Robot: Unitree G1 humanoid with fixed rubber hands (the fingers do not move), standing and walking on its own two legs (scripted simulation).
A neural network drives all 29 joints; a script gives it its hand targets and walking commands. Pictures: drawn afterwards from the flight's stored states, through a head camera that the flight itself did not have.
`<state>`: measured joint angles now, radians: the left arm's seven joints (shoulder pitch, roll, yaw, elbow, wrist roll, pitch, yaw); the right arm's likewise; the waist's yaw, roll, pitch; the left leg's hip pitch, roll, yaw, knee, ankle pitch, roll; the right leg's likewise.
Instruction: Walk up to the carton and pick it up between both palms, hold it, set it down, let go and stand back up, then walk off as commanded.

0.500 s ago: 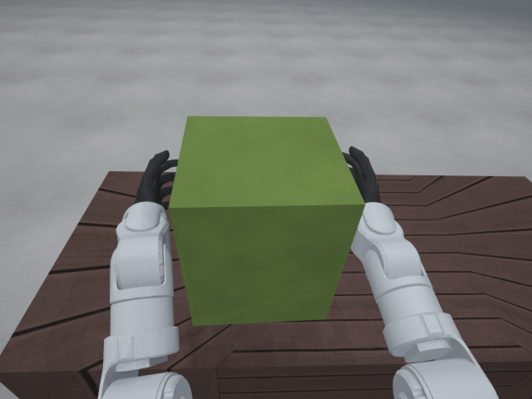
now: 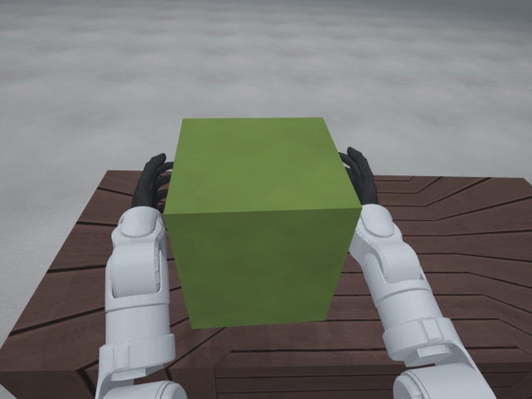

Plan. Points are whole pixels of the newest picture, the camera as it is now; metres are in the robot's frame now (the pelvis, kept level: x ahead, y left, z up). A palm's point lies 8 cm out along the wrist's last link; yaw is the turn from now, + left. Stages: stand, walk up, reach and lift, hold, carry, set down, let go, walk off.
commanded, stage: hold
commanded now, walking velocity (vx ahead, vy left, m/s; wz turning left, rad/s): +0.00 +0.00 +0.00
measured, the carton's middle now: (256, 223) +0.37 +0.01 +0.13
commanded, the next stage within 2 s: none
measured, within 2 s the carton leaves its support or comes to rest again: neither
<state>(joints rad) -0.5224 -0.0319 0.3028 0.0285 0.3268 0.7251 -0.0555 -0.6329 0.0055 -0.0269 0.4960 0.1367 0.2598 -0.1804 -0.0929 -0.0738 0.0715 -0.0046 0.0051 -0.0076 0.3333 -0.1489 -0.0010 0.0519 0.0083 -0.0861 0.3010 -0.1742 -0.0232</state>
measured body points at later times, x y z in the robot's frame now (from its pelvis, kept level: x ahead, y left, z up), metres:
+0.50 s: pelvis +0.00 +0.00 +0.00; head -0.05 +0.03 +0.45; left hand +0.37 +0.17 +0.18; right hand +0.37 -0.14 +0.19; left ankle +0.04 +0.12 -0.75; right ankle +0.01 -0.10 -0.75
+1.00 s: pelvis +0.00 +0.00 +0.00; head -0.05 +0.03 +0.45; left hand +0.37 +0.16 +0.18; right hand +0.37 -0.14 +0.19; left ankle +0.04 +0.12 -0.75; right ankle +0.01 -0.10 -0.75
